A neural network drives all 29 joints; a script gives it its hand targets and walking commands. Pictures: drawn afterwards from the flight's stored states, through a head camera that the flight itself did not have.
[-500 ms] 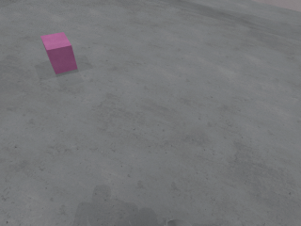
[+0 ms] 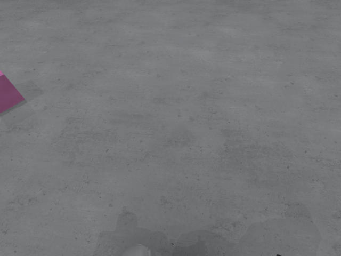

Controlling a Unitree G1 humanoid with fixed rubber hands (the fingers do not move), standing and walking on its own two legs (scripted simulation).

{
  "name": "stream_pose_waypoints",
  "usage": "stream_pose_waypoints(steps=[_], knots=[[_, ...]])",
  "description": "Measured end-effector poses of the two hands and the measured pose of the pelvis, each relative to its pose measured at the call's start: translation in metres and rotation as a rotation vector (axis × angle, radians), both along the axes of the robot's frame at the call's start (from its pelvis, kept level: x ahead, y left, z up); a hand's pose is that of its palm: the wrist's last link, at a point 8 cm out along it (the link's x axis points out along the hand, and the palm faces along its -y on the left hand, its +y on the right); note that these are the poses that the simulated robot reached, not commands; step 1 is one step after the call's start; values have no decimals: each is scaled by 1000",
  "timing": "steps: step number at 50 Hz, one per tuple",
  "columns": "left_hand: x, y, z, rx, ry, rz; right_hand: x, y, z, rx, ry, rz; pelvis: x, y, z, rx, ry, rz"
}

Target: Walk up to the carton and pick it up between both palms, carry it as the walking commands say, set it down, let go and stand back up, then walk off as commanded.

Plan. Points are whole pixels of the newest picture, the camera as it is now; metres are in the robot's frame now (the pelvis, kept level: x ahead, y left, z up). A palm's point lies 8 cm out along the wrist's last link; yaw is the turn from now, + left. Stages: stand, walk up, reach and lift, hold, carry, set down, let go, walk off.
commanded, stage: walk off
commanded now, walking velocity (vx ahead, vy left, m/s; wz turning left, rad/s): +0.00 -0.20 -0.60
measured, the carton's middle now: out of the picture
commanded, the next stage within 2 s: stand in 0.98 s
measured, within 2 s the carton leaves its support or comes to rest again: neither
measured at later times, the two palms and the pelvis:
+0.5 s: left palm out of the picture +0.15 +0.15 -0.12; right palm out of the picture -0.07 -0.36 -0.11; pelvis -0.01 -0.09 +0.01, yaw -18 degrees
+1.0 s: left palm out of the picture +0.13 -0.03 -0.16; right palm out of the picture -0.09 -0.48 -0.12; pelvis -0.05 -0.21 -0.01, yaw -34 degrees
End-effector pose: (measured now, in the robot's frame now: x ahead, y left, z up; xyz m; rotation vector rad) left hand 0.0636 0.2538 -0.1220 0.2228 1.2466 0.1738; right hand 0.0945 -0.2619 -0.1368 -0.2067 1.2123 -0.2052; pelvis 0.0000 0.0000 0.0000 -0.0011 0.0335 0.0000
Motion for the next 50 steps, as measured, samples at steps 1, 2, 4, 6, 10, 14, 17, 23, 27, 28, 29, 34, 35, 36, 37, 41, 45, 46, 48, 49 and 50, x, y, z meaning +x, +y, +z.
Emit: stream_pose_waypoints(steps=[1,2,4,6,10,14,17,23,27,28,29,34,35,36,37,41,45,46,48,49,50], knots=[[0,-5,-3,-8,5,-4,7,-2,2,0,-23,-3,1,-4,-1,-2,-1,-10],[0,-10,-5,-15,10,-9,12,-4,4,-2,-42,-5,1,-8,-1,-6,-2,-19],[0,-19,-12,-28,17,-21,20,-7,8,-8,-71,-13,2,-15,-3,-10,-3,-40],[-1,-27,-19,-45,27,-33,23,-10,11,-16,-86,-24,2,-21,-5,-15,-3,-60],[-1,-40,-34,-88,60,-57,13,-16,16,-37,-97,-65,3,-28,-8,-28,-1,-104],[10,-53,-34,-104,93,-118,-28,-31,22,-64,-61,-138,1,-36,-3,-17,-24,-164],[28,-61,-22,-100,81,-172,-70,-47,29,-76,2,-212,1,-44,6,-30,-31,-206],[71,-87,-5,-68,23,-265,-145,-80,28,-78,106,-325,-6,-72,10,-52,-36,-286],[98,-128,1,-46,-24,-349,-185,-109,15,-44,149,-398,-12,-103,4,-39,-33,-333],[103,-141,2,-37,-34,-371,-193,-118,10,-33,155,-418,-14,-112,1,-34,-32,-345],[108,-155,2,-25,-47,-393,-200,-128,3,-23,158,-437,-15,-123,-3,-27,-30,-358],[111,-214,4,10,-76,-494,-216,-175,-17,-6,160,-495,-27,-159,-11,-16,-22,-420],[107,-222,5,9,-72,-499,-213,-181,-14,-5,146,-501,-29,-164,-8,-11,-20,-433],[104,-229,6,11,-64,-505,-208,-187,-11,-4,126,-504,-32,-169,-6,-7,-18,-445],[100,-235,6,14,-55,-511,-203,-192,-8,-3,104,-505,-34,-174,-4,-4,-16,-457],[88,-254,0,-4,-26,-521,-186,-212,3,-23,22,-503,-41,-191,-1,-9,-10,-496],[77,-272,-13,-40,1,-543,-177,-222,12,-46,-36,-521,-47,-203,-3,-21,-9,-535],[74,-275,-17,-50,11,-551,-176,-223,14,-52,-45,-528,-48,-205,-4,-24,-8,-545],[69,-281,-24,-70,32,-562,-178,-223,17,-62,-55,-544,-50,-208,-5,-30,-4,-567],[67,-284,-29,-82,44,-568,-180,-222,18,-66,-59,-555,-51,-209,-6,-34,-2,-578],[66,-287,-33,-93,55,-573,-184,-220,19,-72,-62,-565,-51,-210,-7,-40,0,-587]])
